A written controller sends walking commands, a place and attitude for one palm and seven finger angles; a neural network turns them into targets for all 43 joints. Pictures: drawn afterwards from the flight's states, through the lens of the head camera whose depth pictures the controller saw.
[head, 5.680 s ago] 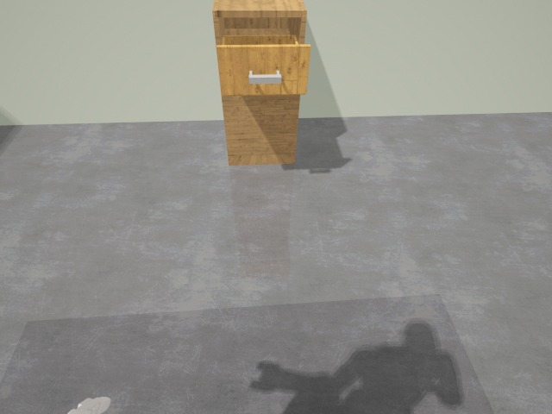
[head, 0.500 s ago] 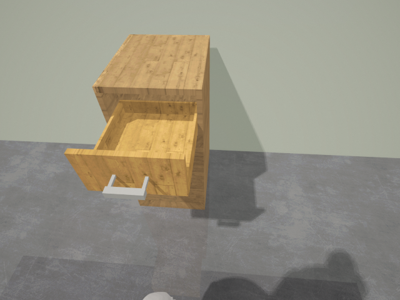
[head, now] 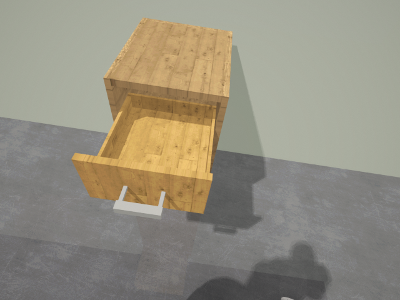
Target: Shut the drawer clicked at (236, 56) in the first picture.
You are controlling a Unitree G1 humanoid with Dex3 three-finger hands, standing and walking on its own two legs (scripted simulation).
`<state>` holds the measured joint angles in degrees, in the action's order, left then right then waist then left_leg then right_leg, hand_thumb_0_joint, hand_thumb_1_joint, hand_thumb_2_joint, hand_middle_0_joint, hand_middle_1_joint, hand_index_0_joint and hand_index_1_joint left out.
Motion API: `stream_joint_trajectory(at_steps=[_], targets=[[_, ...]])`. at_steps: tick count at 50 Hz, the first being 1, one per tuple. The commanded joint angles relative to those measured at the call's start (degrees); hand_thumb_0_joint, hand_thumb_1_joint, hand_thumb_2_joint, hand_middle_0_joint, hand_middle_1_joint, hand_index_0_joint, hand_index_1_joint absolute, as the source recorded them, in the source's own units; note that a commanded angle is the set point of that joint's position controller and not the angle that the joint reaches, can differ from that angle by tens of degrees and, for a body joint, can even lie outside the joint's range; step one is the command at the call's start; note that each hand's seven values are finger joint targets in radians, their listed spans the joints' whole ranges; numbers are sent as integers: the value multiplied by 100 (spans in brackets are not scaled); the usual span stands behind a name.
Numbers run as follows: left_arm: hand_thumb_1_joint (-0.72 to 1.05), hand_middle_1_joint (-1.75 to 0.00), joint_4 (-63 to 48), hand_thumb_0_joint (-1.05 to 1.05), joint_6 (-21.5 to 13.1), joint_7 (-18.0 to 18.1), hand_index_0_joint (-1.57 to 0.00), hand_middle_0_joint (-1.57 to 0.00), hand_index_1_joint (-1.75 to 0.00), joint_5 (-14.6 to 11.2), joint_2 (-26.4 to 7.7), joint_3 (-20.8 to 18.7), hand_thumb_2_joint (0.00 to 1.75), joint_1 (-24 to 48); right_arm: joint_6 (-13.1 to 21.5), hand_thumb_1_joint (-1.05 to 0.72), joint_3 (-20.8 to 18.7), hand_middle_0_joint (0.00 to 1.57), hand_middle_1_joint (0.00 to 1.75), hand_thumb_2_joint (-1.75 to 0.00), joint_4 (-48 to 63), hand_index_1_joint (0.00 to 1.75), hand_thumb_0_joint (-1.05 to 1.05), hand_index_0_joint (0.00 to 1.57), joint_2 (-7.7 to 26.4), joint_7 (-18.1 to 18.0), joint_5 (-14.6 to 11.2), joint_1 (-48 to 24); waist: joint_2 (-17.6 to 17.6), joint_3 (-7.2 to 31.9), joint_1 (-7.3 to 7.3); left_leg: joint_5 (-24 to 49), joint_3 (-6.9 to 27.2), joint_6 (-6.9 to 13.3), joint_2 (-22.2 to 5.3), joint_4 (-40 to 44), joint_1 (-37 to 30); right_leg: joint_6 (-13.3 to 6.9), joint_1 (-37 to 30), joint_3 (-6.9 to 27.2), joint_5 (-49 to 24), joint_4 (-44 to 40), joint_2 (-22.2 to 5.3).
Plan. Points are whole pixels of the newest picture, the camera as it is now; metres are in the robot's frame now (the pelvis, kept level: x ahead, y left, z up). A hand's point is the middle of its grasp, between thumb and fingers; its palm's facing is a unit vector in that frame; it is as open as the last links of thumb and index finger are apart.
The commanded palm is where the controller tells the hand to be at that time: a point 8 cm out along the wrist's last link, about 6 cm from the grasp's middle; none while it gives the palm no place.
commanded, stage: come to a stop and stand still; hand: left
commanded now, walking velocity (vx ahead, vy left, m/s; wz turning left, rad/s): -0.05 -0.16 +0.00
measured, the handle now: (141, 201) +0.34 +0.17 -0.09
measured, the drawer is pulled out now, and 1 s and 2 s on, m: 0.28 0.28 0.28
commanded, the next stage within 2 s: look again from close up in 0.94 s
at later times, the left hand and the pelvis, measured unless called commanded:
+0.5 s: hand out of the picture -0.02 +0.09 -0.16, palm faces +0.01 -0.97 -0.26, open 7.3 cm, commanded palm none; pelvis -0.05 -0.09 +0.00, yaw -1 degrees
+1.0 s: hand out of the picture -0.10 +0.03 -0.18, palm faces +0.08 -0.98 -0.15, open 7.4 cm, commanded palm none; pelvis -0.08 -0.12 +0.00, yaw +0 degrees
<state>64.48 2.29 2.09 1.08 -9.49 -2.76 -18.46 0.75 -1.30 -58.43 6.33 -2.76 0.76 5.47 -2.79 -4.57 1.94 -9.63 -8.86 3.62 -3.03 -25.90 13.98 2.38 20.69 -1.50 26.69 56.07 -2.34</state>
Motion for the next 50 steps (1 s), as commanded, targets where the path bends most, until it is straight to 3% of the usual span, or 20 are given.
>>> stream_joint_trajectory(at_steps=[1,5,11,14,15,16,17,18,19,20,23,24,29,31,33,35,36,37,45,50], targets=[[90,-30,-288,0,157,-66,-20,-20,-30,62,-434,-214,90,-547,-78,-90,-269,20,30,-90,19,30,0,20,1147,-93,1,714,865,514,-135,1937,1137,466,-1760,1075,-219,37,462,369,-513,1056,-96],[90,-30,-477,0,216,-106,-20,-20,-30,69,-475,-257,90,-330,-102,-90,-300,20,30,-90,115,30,0,20,1098,-39,30,605,1346,481,-166,37,1136,388,-1513,1389,-92,62,567,296,-721,741,-76],[90,-30,-719,0,103,-107,-20,-20,-30,43,-366,-95,90,245,-161,-90,-385,20,30,-90,-7,30,0,20,1244,77,95,951,1512,331,-403,-1264,1541,423,-1478,1583,-93,-80,-13,-153,7,-1289,-34],[90,-30,-542,0,35,-89,-20,-20,-30,-9,-321,-63,90,-271,-199,-90,-422,20,30,-90,-51,30,0,20,1346,132,93,920,1414,470,-163,-1716,1397,190,-1270,1551,337,-225,-987,-364,-429,-2505,137],[90,-30,-414,0,7,-79,-20,-20,-30,1,-344,-68,90,-564,-220,-90,-422,20,30,-90,-61,30,0,20,1288,143,76,895,1173,494,-36,-1781,1181,3,-1042,1334,575,-235,-1483,-468,-963,-3183,168],[90,-30,-385,0,-48,-50,-20,-20,-30,33,-539,-60,90,-625,-224,-90,-380,20,30,-90,-108,30,0,20,1055,174,31,995,608,434,-28,-1655,884,-236,-689,820,818,-286,-1724,-165,-1089,-3834,-64],[90,-30,-460,0,-108,-16,-20,-20,-30,71,-862,-77,90,-467,-262,-90,-288,20,30,-90,-35,30,0,20,645,184,-31,1096,-599,310,-127,-1555,446,-515,-210,-118,1046,-623,-1303,1092,-71,-4588,-1031],[90,-30,-619,0,-110,8,-20,-20,-30,44,-1118,-82,90,8,-294,-90,-223,20,30,-90,93,30,0,20,507,225,-4,873,-1164,-104,-126,-1643,451,-544,-44,-739,1035,-926,-280,1666,862,-5142,-1628],[90,-30,-755,0,-104,20,-20,-20,-30,52,-1115,-44,90,391,-310,-90,-246,20,30,-90,80,30,0,20,604,259,14,869,-810,-105,-190,-1651,673,-467,-40,-1335,770,-1058,207,1571,1028,-5182,-1674],[90,-30,-749,0,-188,40,-20,-20,-30,17,-929,-37,90,536,-337,-90,-243,20,30,-90,4,30,0,20,614,252,50,899,-1340,-294,-227,-1311,843,-421,-80,-1503,916,-926,218,1360,446,-5111,-1325],[90,-30,-598,0,-281,26,-20,-20,-30,-48,-529,84,90,527,-285,-90,-174,20,30,-90,-362,30,0,20,516,212,20,1411,-772,-215,-407,-865,765,-478,-38,-1722,795,-863,-479,571,-1573,-4518,-893],[90,-30,-552,0,-303,14,-20,-20,-30,-54,-504,81,90,418,-266,-90,-166,20,30,-90,-420,30,0,20,480,198,4,1466,-580,-127,-371,-882,730,-505,-10,-1730,750,-881,-656,467,-1982,-4369,-874],[90,-30,-286,0,-337,29,-20,-20,-30,-55,-474,65,90,-37,-210,-90,-90,20,30,-90,-468,30,0,20,382,78,-16,1324,-250,108,-174,-1137,755,-549,-96,-882,379,-1100,-1177,748,-3168,-3950,-1069],[90,-30,-208,0,-338,37,-20,-20,-30,-81,-418,76,90,-35,-165,-90,-57,20,30,-90,-598,30,0,20,325,40,-30,1516,-146,272,-239,-483,816,-512,-86,-36,-207,-934,-1152,745,-3096,-3781,-938],[90,-30,-147,0,-344,33,-20,-20,-30,-135,-250,121,90,-102,-68,-90,-22,20,30,-90,-715,30,0,20,432,-12,-17,1665,312,439,-233,817,1086,-362,-365,374,-772,-563,-1021,563,-3012,-3632,-548],[90,-30,-124,0,-331,56,-20,-20,-30,-124,-197,118,90,-139,-69,-90,-16,20,30,-90,-748,30,0,20,524,-65,-16,1625,298,391,-190,709,1011,-325,-460,268,-688,-349,-1126,562,-2903,-3783,-439],[90,-30,-52,0,-307,49,-20,-20,-30,-121,-270,112,90,-126,-56,-90,-3,20,30,-90,-782,30,0,20,481,-69,-25,1544,604,389,-163,894,1025,-320,-431,303,-689,-308,-1199,502,-3039,-3696,-441],[90,-30,-13,0,-295,41,-20,-20,-30,-123,-313,110,90,-107,-58,-90,15,20,30,-90,-778,30,0,20,426,-63,-31,1480,810,415,-162,838,1009,-327,-425,400,-654,-338,-1313,434,-2915,-3694,-461],[90,-30,99,0,-286,20,-20,-20,-30,-71,-232,147,90,-233,-144,-90,47,20,30,-90,-718,30,0,20,381,-13,6,1488,220,-497,-189,-266,921,-364,-225,645,-370,-349,-681,650,-886,-4425,-452],[90,-30,48,0,-308,14,-20,-20,-30,-73,-231,130,90,-277,-124,-90,63,20,30,-90,-683,30,0,20,410,7,27,1626,227,-333,-205,-259,914,-349,-192,636,-399,-387,-698,680,-704,-4481,-464]])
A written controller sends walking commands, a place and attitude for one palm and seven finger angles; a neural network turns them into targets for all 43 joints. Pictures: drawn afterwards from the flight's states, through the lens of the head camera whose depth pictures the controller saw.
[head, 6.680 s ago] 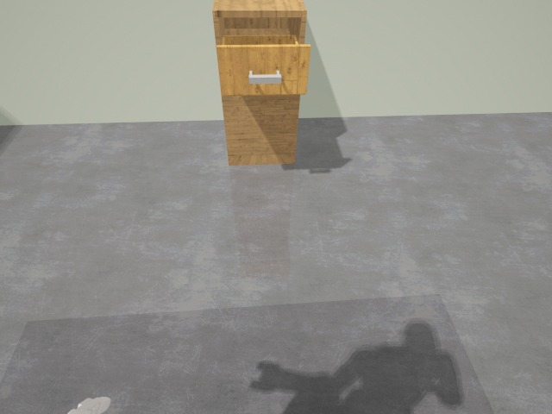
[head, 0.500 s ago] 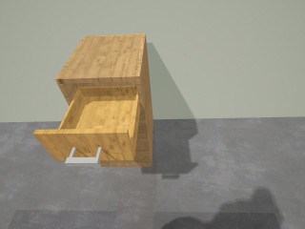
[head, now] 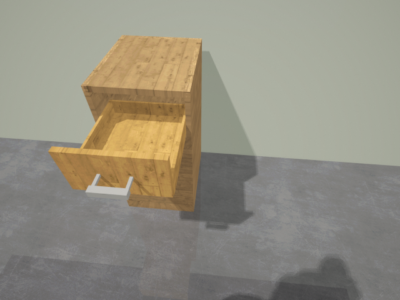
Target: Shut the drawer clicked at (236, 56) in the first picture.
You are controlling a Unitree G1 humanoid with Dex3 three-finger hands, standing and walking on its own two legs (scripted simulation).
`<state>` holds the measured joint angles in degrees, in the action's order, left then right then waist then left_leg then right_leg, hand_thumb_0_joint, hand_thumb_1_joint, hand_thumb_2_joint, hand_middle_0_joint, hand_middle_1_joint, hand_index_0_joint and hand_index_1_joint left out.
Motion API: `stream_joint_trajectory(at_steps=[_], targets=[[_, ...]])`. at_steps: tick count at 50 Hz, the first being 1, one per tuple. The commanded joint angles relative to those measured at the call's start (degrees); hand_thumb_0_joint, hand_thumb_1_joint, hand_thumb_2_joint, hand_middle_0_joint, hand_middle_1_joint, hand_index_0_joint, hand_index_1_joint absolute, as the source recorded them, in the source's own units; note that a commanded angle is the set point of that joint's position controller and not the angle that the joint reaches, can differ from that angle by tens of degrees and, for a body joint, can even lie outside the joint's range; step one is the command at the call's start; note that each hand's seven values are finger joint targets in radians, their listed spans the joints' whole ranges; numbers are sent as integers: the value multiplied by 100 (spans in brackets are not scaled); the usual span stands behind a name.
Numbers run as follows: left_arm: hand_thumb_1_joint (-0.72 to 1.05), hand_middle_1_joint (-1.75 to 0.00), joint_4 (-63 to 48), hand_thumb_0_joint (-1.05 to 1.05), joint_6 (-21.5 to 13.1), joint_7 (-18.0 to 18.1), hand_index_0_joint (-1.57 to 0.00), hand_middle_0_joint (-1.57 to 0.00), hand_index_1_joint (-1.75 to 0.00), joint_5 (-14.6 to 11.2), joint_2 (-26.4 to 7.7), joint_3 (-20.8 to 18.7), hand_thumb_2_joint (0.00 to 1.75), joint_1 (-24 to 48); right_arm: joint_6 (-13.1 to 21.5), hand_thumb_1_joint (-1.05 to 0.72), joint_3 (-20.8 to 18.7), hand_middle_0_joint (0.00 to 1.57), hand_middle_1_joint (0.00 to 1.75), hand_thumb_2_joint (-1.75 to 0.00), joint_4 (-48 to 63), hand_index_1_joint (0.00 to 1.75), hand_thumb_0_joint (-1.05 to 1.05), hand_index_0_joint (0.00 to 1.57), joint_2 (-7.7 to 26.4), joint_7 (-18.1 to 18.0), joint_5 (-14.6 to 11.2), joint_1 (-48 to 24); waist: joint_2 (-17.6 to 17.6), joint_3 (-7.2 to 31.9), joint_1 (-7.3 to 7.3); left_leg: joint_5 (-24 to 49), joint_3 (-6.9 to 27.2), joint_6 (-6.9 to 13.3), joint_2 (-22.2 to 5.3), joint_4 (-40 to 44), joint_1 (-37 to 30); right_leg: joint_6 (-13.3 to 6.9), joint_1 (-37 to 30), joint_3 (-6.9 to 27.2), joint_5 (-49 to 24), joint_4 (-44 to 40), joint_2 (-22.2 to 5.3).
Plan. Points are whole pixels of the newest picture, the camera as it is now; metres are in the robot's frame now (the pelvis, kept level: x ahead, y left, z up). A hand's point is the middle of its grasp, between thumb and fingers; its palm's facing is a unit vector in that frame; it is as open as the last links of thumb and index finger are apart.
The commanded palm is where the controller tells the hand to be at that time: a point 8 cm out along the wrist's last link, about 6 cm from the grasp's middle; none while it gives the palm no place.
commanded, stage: look again from close up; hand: left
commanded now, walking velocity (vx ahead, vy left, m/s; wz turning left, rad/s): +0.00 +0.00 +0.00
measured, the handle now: (111, 185) +0.42 +0.29 -0.10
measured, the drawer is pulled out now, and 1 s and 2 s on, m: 0.28 0.28 0.28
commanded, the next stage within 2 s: shuffle to correct the standing spot in 0.56 s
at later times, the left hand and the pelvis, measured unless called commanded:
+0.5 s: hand out of the picture -0.02 +0.22 -0.18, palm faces +0.03 -0.98 -0.21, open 7.4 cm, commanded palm none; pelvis -0.03 +0.05 -0.01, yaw +0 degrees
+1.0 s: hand out of the picture -0.02 +0.20 -0.19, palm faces +0.09 -0.99 -0.13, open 7.4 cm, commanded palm none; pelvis +0.04 +0.05 -0.01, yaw +0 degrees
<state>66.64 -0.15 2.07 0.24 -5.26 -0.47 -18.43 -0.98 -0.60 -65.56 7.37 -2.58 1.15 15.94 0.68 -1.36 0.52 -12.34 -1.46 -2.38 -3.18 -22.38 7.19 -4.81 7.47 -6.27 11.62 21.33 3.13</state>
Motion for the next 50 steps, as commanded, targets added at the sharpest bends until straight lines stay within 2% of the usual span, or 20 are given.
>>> stream_joint_trajectory(at_steps=[1,2,3,4,5,6,7,8,10,13,17,20,28,33,36,40,44,47,49,50], targets=[[90,-30,-173,0,-66,16,-20,-20,-30,16,-672,-98,90,-279,54,-90,-12,20,30,-90,36,30,0,20,310,-10,-21,590,-102,-571,-68,-2,183,246,-203,315,242,318,574,1138,740,-981,-991],[90,-30,-135,0,-321,258,-20,-20,-30,140,-909,-120,90,-779,236,-90,-64,20,30,-90,382,30,0,20,574,72,-59,15,-812,-752,179,-676,-318,42,-9,-1198,1234,1147,101,1536,-3875,-623,-1370],[90,-30,-361,0,-360,253,-20,-20,-30,135,-1081,-178,90,-704,154,-90,-67,20,30,-90,607,30,0,20,327,41,-76,592,-426,63,-210,-999,216,210,37,-1628,1130,981,-405,1574,-4426,-261,-1781],[90,-30,-407,0,-344,205,-20,-20,-30,107,-987,-143,90,-535,134,-90,-88,20,30,-90,583,30,0,20,305,48,-87,507,166,95,-173,-972,153,262,-13,-1716,1005,561,-131,1300,-3624,-280,-1713],[90,-30,-445,0,-333,169,-20,-20,-30,112,-999,-119,90,-433,139,-90,-52,20,30,-90,592,30,0,20,167,86,-120,544,86,411,-206,-907,94,237,-41,-1615,821,0,-7,1263,-2212,-397,-1634],[90,-30,-575,0,-312,136,-20,-20,-30,94,-998,-127,90,-229,130,-90,-31,20,30,-90,626,30,0,20,156,126,-96,623,112,497,-225,-727,-8,222,49,-1371,625,-236,102,1168,-1232,-461,-1520],[90,-30,-640,0,-280,121,-20,-20,-30,103,-983,-140,90,-140,132,-90,-31,20,30,-90,627,30,0,20,163,137,-72,722,-245,317,-255,-642,-64,235,72,-1165,504,-258,480,1124,-168,-549,-1464],[90,-30,-643,0,-247,110,-20,-20,-30,101,-915,-130,90,-92,140,-90,-25,20,30,-90,602,30,0,20,202,139,-47,842,-322,150,-273,-518,-56,262,75,-904,329,-231,873,1170,800,-622,-1383],[90,-30,-663,0,-179,84,-20,-20,-30,72,-759,-107,90,5,162,-90,-18,20,30,-90,558,30,0,20,304,138,-9,1038,-390,-385,-317,-406,172,365,-52,-505,356,-71,1494,1111,1709,-537,-1145],[90,-30,-680,0,-80,38,-20,-20,-30,60,-722,-87,90,-70,209,-90,12,20,30,-90,595,30,0,20,433,122,39,865,537,-839,-105,-1202,742,513,-295,416,1441,104,1075,846,1479,-44,-782],[90,-30,-592,0,-70,-15,-20,-20,-30,72,-650,-25,90,-364,259,-90,40,20,30,-90,656,30,0,20,540,94,14,687,273,-821,107,-1723,992,590,-381,948,2001,184,329,635,711,322,-680],[90,-30,-601,0,-72,-27,-20,-20,-30,72,-640,-19,90,-378,255,-90,34,20,30,-90,607,30,0,20,567,96,17,758,-73,-745,85,-1787,955,599,-321,938,1921,187,379,695,854,277,-717],[90,-30,-588,0,-104,-25,-20,-20,-30,65,-596,3,90,-367,270,-90,61,20,30,-90,464,30,0,20,506,95,2,774,-55,-528,11,-1393,895,592,-271,821,1541,195,472,743,641,234,-811],[90,-30,-466,0,-152,-19,-20,-20,-30,55,-555,36,90,-449,301,-90,87,20,30,-90,358,30,0,20,449,85,-26,721,-40,-324,-19,-687,707,567,-230,606,1093,194,480,826,248,137,-894],[90,-30,-402,0,-158,-30,-20,-20,-30,88,-613,17,90,-502,269,-90,90,20,30,-90,281,30,0,20,469,93,1,771,-119,-198,-51,-1082,541,575,-131,348,925,104,555,907,1055,142,-928],[90,-30,-389,0,-142,-66,-20,-20,-30,116,-665,-38,90,-581,240,-90,71,20,30,-90,326,30,0,20,454,120,17,686,-29,-633,-20,-1631,450,599,-31,146,1286,-5,817,1114,1837,66,-986],[90,-30,-326,0,-196,-61,-20,-20,-30,89,-786,-125,90,-840,294,-90,95,20,30,-90,400,30,0,20,305,131,13,607,-651,-650,43,-896,-32,505,268,-737,1517,-272,483,1700,1680,-289,-1417],[90,-30,-336,0,-219,-40,-20,-20,-30,106,-890,-219,90,-956,327,-90,77,20,30,-90,477,30,0,20,255,137,10,537,-779,-598,48,-800,-235,466,279,-1149,1525,-483,360,1924,1080,-387,-1777],[90,-30,-383,0,-236,-46,-20,-20,-30,115,-867,-235,90,-842,389,-90,89,20,30,-90,416,30,0,20,218,137,-1,674,-533,-484,-28,-499,-221,480,247,-669,1047,-429,443,1510,258,25,-1620],[90,-30,-425,0,-218,-56,-20,-20,-30,111,-804,-227,90,-689,426,-90,91,20,30,-90,324,30,0,20,272,128,-13,901,-168,-404,-128,38,-41,532,141,-346,606,-287,624,1084,19,493,-1293]])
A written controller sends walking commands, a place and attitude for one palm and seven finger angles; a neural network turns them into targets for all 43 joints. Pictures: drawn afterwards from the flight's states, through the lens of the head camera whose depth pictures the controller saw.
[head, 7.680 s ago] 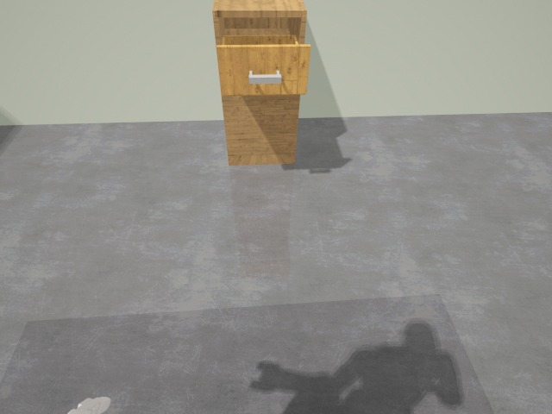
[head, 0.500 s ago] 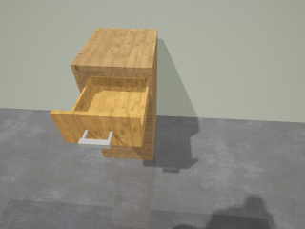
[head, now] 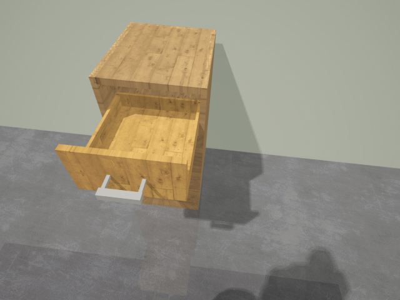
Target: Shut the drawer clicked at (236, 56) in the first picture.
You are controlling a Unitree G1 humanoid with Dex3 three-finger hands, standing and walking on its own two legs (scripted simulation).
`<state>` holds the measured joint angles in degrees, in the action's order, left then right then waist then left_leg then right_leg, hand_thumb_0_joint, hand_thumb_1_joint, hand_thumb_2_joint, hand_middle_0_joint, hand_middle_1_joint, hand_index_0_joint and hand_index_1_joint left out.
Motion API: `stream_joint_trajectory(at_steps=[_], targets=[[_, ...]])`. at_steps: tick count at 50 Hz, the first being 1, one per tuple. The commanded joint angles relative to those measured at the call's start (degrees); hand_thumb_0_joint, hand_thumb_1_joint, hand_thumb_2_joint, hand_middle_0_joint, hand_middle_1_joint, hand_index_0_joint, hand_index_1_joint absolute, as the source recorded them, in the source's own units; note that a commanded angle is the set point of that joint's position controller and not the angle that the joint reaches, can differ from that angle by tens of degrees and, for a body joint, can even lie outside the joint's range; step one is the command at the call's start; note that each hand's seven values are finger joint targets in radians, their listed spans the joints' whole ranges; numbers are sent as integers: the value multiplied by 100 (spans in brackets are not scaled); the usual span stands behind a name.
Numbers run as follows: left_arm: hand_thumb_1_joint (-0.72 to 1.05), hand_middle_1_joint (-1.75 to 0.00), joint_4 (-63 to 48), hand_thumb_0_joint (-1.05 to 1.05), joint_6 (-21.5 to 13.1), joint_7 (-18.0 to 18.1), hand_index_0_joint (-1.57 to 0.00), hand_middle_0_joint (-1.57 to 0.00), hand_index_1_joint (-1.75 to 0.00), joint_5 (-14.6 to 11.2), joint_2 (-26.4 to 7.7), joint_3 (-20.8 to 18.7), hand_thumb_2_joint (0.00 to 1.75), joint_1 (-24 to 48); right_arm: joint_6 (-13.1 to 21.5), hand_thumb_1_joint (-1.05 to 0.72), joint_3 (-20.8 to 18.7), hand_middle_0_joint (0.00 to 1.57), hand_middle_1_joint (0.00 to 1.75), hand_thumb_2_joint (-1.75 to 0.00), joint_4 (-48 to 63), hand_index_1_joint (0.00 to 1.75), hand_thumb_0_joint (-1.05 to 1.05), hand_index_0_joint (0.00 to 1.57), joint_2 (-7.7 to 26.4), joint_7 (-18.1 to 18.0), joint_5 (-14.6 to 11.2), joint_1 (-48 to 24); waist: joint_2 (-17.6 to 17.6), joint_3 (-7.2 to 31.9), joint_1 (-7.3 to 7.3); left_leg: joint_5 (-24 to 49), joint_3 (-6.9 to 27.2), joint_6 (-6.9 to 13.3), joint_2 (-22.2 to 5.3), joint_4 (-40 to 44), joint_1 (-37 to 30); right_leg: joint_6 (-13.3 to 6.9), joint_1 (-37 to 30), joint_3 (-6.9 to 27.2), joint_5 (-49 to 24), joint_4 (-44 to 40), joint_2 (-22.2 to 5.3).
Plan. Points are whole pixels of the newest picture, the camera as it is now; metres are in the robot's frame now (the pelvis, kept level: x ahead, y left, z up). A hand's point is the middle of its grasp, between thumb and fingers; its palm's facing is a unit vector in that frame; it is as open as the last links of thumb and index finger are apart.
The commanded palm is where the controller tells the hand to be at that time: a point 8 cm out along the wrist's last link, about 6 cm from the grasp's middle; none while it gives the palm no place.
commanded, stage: shuffle to correct the standing spot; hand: left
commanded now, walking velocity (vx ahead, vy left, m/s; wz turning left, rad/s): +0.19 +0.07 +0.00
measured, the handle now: (122, 188) +0.39 +0.24 -0.08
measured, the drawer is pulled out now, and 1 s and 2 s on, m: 0.28 0.28 0.28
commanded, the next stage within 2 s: come to a stop and stand still in 0.16 s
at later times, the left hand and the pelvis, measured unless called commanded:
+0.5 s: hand (136, 272) +0.21 +0.17 -0.15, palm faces +0.05 -0.96 -0.26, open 7.4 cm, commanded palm none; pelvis +0.09 -0.02 +0.00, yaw +3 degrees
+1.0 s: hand out of the picture +0.04 +0.20 -0.17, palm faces +0.13 -0.97 -0.22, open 7.4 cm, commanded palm none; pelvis +0.06 +0.02 +0.01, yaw +3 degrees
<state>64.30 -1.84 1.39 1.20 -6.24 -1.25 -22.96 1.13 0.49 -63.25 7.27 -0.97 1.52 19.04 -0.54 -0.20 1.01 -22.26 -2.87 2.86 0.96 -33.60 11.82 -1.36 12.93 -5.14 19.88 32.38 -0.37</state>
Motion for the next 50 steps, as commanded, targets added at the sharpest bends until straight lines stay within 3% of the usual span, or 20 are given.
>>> stream_joint_trajectory(at_steps=[1,3,4,7,11,16,17,18,19,20,21,22,26,33,36,38,39,41,44,50], targets=[[90,-30,-256,0,-33,0,-20,-20,-30,23,-572,-117,90,-108,257,-90,-52,20,30,-90,-51,30,0,20,468,-44,-42,864,650,-355,-252,2097,567,177,-636,981,-426,-423,376,425,-897,125,-482],[90,-30,-490,0,-60,25,-20,-20,-30,26,-414,-29,90,438,265,-90,-94,20,30,-90,-313,30,0,20,786,-173,2,1646,1734,-406,-532,5830,1939,1021,-1827,1200,-1856,-83,2190,-130,1288,2067,75],[90,-30,-600,0,-58,35,-20,-20,-30,21,-538,-67,90,683,253,-90,-59,20,30,-90,-356,30,0,20,761,-205,11,1759,1408,-395,-570,6700,2044,1275,-1997,1052,-2201,-108,2620,109,1641,2604,-80],[90,-30,-778,0,-71,-49,-20,-20,-30,2,-409,-107,90,1192,277,-90,-87,20,30,-90,-130,30,0,20,739,-196,40,1361,582,-553,-461,5912,1641,1284,-1848,1159,-1911,-149,2743,135,1281,2762,-318],[90,-30,-952,0,20,-154,-20,-20,-30,-4,-270,-90,90,1435,305,-90,-99,20,30,-90,-56,30,0,20,721,-167,39,1079,706,-667,-266,4541,921,970,-1369,1620,-1078,-133,2088,-129,436,2148,-226],[90,-30,-868,0,-56,-85,-20,-20,-30,-6,-550,-158,90,607,264,-90,-130,20,30,-90,-29,30,0,20,891,-151,-70,843,370,-106,286,5590,466,483,-1073,516,-530,-152,-171,-211,-1094,181,84],[90,-30,-714,0,-94,-38,-20,-20,-30,-4,-771,-202,90,141,262,-90,-156,20,30,-90,29,30,0,20,933,-127,-131,784,110,160,488,5081,382,279,-882,3,-203,-153,-985,-27,-2015,-178,-103],[90,-30,-620,0,-164,40,-20,-20,-30,11,-1211,-295,90,-219,251,-90,-181,20,30,-90,77,30,0,20,821,-99,-175,845,-641,550,599,3225,284,23,-494,-1143,662,-532,-2027,993,-4063,-119,-1148],[90,-30,-617,0,-152,77,-20,-20,-30,-20,-1558,-349,90,-420,198,-90,-219,20,30,-90,197,30,0,20,571,-135,-205,1080,-1352,1084,442,-1200,115,-229,227,-2761,1148,-1345,-2322,2602,-6883,-344,-2724],[90,-30,-713,0,-93,93,-20,-20,-30,-51,-1597,-332,90,-252,88,-90,-246,20,30,-90,248,30,0,20,591,-196,-181,1105,-999,1066,312,-1590,717,-229,40,-3228,982,-1755,-1654,2542,-6905,-528,-2896],[90,-30,-841,0,-1,149,-20,-20,-30,-39,-1431,-298,90,245,-26,-90,-258,20,30,-90,317,30,0,20,407,-200,-161,827,-406,235,167,-1499,662,-234,-35,-3244,1131,-1683,-829,2131,-6247,-727,-2743],[90,-30,-929,0,22,144,-20,-20,-30,-19,-1369,-277,90,610,-145,-90,-246,20,30,-90,293,30,0,20,288,-153,-140,616,-820,-127,82,-1326,535,-301,-183,-3529,1232,-1559,-148,2023,-5433,-928,-2554],[90,-30,-1144,0,97,142,-20,-20,-30,14,-1272,-303,90,1174,-386,-90,-314,20,30,-90,285,30,0,20,330,5,-77,643,-812,45,-218,-412,248,-485,-256,-3084,975,-1016,683,931,-3279,-1315,-1880],[90,-30,-1257,0,242,53,-20,-20,-30,99,-1515,-439,90,1066,-317,-90,-346,20,30,-90,703,30,0,20,428,79,-53,-3,-818,138,-1,-113,-63,-478,-186,-1437,749,-896,739,1246,-427,-1607,-1680],[90,-30,-1253,0,308,37,-20,-20,-30,69,-1456,-400,90,1094,-223,-90,-327,20,30,-90,615,30,0,20,369,59,-76,309,-799,121,-192,590,-300,-413,-21,150,-334,-598,1249,1117,365,-1335,-1319],[90,-30,-1276,0,374,14,-20,-20,-30,-2,-1054,-295,90,989,-152,-90,-354,20,30,-90,595,30,0,20,713,4,-63,584,467,112,-299,384,450,-218,-657,1400,-654,-203,1525,609,628,-269,-721],[90,-30,-1333,0,400,-9,-20,-20,-30,-53,-721,-225,90,906,-135,-90,-411,20,30,-90,801,30,0,20,1108,-16,1,271,1854,-210,-212,139,1899,230,-1780,2201,97,91,1763,72,952,661,-184],[90,-30,-1266,0,431,-10,-20,-20,-30,1,-788,-222,90,848,-134,-90,-339,20,30,-90,1096,30,0,20,1065,-55,34,-625,1358,-509,62,58,1827,791,-1999,2561,1567,22,967,486,668,1822,-255],[90,-30,-882,0,404,-40,-20,-20,-30,26,-682,-192,90,366,-96,-90,-248,20,30,-90,1084,30,0,20,890,-81,1,-1024,1139,-362,232,556,946,539,-1305,2184,1305,84,763,493,64,2252,-140],[90,-30,-688,0,155,9,-20,-20,-30,-25,-542,-36,90,182,-60,-90,-255,20,30,-90,688,30,0,20,912,-108,-46,-202,439,191,19,2461,913,438,-1183,1157,-227,198,56,358,-418,-858,-199]])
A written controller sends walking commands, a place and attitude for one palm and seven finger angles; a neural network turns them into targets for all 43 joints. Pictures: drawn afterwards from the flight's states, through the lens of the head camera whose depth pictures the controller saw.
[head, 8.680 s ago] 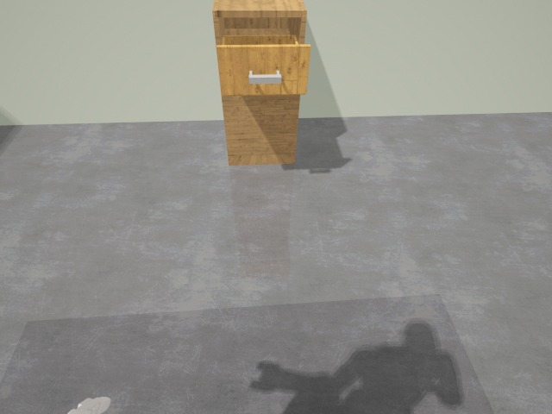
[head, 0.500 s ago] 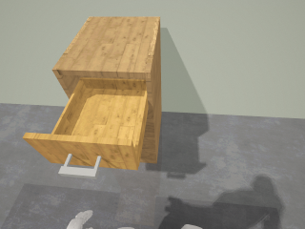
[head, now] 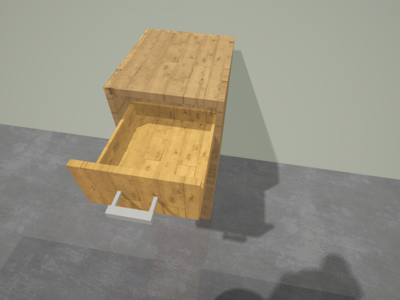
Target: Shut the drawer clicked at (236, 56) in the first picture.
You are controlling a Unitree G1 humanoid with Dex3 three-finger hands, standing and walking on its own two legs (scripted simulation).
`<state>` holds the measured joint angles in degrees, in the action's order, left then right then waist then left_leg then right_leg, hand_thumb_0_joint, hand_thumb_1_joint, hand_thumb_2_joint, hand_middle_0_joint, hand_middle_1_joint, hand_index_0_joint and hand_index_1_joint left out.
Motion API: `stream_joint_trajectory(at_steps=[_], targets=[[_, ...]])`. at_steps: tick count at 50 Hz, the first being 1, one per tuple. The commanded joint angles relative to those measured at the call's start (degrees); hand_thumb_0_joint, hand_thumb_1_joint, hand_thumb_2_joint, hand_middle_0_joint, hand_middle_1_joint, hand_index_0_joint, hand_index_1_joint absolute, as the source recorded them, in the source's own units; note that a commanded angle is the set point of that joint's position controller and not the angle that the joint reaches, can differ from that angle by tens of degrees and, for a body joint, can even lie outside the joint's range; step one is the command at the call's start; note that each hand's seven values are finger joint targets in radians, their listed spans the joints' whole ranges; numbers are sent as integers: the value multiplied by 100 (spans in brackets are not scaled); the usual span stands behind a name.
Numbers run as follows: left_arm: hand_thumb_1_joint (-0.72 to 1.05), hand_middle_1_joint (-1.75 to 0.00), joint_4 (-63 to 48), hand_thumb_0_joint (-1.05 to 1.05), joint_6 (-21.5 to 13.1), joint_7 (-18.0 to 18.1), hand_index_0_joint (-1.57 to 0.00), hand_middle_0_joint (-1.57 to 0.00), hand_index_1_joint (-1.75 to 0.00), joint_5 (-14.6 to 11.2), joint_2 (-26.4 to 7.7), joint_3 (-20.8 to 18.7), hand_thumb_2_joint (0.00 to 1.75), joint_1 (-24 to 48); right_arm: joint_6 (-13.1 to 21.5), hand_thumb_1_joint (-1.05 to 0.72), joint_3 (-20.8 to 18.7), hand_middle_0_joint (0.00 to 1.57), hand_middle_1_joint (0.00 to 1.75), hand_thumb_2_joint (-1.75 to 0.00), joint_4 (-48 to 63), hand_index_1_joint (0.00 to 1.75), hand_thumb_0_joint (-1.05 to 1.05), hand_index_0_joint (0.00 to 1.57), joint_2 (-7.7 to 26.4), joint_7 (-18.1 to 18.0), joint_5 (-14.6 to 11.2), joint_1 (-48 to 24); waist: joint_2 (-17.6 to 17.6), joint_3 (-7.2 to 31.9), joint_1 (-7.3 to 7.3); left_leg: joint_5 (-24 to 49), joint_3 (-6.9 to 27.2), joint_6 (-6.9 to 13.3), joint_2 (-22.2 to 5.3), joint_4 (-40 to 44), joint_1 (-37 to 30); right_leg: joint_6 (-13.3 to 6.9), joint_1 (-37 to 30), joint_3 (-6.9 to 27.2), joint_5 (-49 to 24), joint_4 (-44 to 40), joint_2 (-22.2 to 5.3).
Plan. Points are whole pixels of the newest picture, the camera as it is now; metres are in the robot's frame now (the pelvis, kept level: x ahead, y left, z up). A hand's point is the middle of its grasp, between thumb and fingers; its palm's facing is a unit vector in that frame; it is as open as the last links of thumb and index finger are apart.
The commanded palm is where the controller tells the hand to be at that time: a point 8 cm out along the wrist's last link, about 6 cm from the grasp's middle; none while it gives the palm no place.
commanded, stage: come to a stop and stand still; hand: left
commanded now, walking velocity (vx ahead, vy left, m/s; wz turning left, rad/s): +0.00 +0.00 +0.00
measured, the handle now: (133, 206) +0.34 +0.20 -0.09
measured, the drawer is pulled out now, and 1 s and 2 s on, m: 0.28 0.28 0.28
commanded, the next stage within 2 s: look again from close up in 0.50 s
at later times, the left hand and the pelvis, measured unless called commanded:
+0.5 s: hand out of the picture -0.03 +0.14 -0.17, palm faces +0.03 -0.99 -0.17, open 7.4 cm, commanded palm none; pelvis -0.02 -0.02 +0.00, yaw +0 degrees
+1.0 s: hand out of the picture -0.01 +0.19 -0.18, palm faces +0.01 -0.98 -0.18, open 7.4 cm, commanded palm none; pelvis -0.02 +0.02 +0.00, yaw -1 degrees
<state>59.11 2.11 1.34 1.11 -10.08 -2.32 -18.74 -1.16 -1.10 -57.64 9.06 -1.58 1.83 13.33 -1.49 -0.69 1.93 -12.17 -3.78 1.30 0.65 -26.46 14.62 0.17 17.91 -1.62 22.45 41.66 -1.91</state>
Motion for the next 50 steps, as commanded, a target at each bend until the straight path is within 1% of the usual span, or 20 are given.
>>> stream_joint_trajectory(at_steps=[1,2,3,4,6,9,12,19,26,29,30,31,32,33,34,35,38,40,43,50], targets=[[90,-30,-64,0,-287,41,-20,-20,-30,-4,-308,66,90,-359,190,-90,-83,20,30,-90,91,30,0,20,589,-26,-127,353,177,260,-81,1229,800,350,-906,211,-257,-33,-834,428,-1353,-2099,-258],[90,-30,1,0,-337,58,-20,-20,-30,-1,-448,71,90,-407,202,-90,-49,20,30,-90,114,30,0,20,467,-15,-164,325,-239,310,-160,760,534,111,-646,72,-118,-200,-934,917,-2089,-2091,-680],[90,-30,20,0,-351,52,-20,-20,-30,-14,-581,89,90,-383,210,-90,-28,20,30,-90,127,30,0,20,422,7,-166,329,-326,292,-219,380,423,1,-469,142,-184,-359,-830,986,-2543,-2035,-964],[90,-30,48,0,-361,49,-20,-20,-30,-17,-552,111,90,-302,210,-90,-24,20,30,-90,60,30,0,20,409,20,-148,321,-307,358,-264,524,405,-32,-429,215,-412,-412,-731,919,-2686,-1933,-890],[90,-30,91,0,-383,62,-20,-20,-30,-25,-436,135,90,-189,163,-90,-36,20,30,-90,-75,30,0,20,438,5,-138,302,-940,189,-257,418,346,-67,-481,205,-500,-371,-547,791,-2384,-2026,-699],[90,-30,130,0,-339,66,-20,-20,-30,-43,-343,169,90,-137,147,-90,16,20,30,-90,-249,30,0,20,430,13,-128,328,-278,-250,-240,283,433,-52,-555,454,-543,-306,-133,741,-1137,-2235,-540],[90,-30,203,0,-309,62,-20,-20,-30,-44,-300,177,90,-217,135,-90,53,20,30,-90,-380,30,0,20,386,16,-120,355,48,-642,-197,-45,497,-37,-569,622,-352,-291,33,737,-368,-2424,-423],[90,-30,307,0,-297,47,-20,-20,-30,-63,-275,161,90,-338,121,-90,79,20,30,-90,-547,30,0,20,293,4,-89,615,286,-644,-164,-335,505,-44,-540,704,-208,-321,-28,726,2,-2523,-378],[90,-30,352,0,-333,43,-20,-20,-30,-67,-185,154,90,-373,161,-90,85,20,30,-90,-644,30,0,20,188,-15,-102,844,-9,-474,-162,-81,502,-45,-575,678,-230,-319,-210,660,-315,-2463,-350],[90,-30,381,0,-358,50,-20,-20,-30,-76,-136,166,90,-412,199,-90,93,20,30,-90,-689,30,0,20,176,-23,-106,892,89,-338,-154,178,493,-47,-600,639,-305,-323,-337,628,-704,-2363,-361],[90,-30,499,0,-516,279,-20,-20,-30,36,-380,181,90,-845,285,-90,54,20,30,-90,-255,30,0,20,436,46,-133,-11,-66,-674,159,13,274,-234,-564,-789,309,-30,-299,1254,-3228,-2460,-794],[90,-30,336,0,-554,279,-20,-20,-30,18,-688,134,90,-561,235,-90,84,20,30,-90,-5,30,0,20,286,35,-148,365,-219,-292,-357,-305,242,-263,-418,-632,233,-173,-820,1256,-4862,-2256,-1222],[90,-30,240,0,-569,243,-20,-20,-30,-26,-536,151,90,-556,245,-90,94,20,30,-90,-165,30,0,20,31,19,-120,801,-211,185,-345,-416,201,-88,-340,-470,15,-214,-1154,1045,-4952,-1929,-1101],[90,-30,265,0,-575,238,-20,-20,-30,-45,-427,184,90,-543,276,-90,84,20,30,-90,-215,30,0,20,74,19,-127,930,-405,607,-381,-31,268,-83,-351,-345,-132,-395,-1363,809,-4883,-1700,-901],[90,-30,233,0,-576,231,-20,-20,-30,-73,-373,198,90,-490,270,-90,74,20,30,-90,-244,30,0,20,172,13,-137,933,-595,673,-374,188,334,-69,-384,-310,-225,-400,-1370,709,-4337,-1681,-750],[90,-30,190,0,-556,222,-20,-20,-30,-79,-322,195,90,-430,265,-90,58,20,30,-90,-244,30,0,20,241,4,-140,949,-473,589,-388,341,406,-46,-442,-227,-325,-397,-1155,697,-3529,-1723,-648],[90,-30,106,0,-428,186,-20,-20,-30,-43,-285,214,90,-337,233,-90,67,20,30,-90,-207,30,0,20,298,20,-113,727,374,-435,-287,296,575,-18,-557,50,-25,-362,-296,655,-1176,-1963,-363],[90,-30,105,0,-414,164,-20,-20,-30,-27,-290,222,90,-389,218,-90,69,20,30,-90,-158,30,0,20,338,37,-114,686,240,-785,-266,-70,662,-1,-539,223,197,-355,-85,659,-573,-2092,-310],[90,-30,53,0,-384,149,-20,-20,-30,-18,-300,226,90,-393,217,-90,53,20,30,-90,-116,30,0,20,443,48,-99,712,120,-808,-259,-347,800,39,-559,422,283,-320,-95,611,-404,-2052,-259],[90,-30,-50,0,-317,108,-20,-20,-30,-13,-316,222,90,-439,244,-90,28,20,30,-90,-20,30,0,20,662,45,-88,576,412,-493,-176,-876,1079,136,-686,893,377,-226,-514,379,-708,-1822,-214]])
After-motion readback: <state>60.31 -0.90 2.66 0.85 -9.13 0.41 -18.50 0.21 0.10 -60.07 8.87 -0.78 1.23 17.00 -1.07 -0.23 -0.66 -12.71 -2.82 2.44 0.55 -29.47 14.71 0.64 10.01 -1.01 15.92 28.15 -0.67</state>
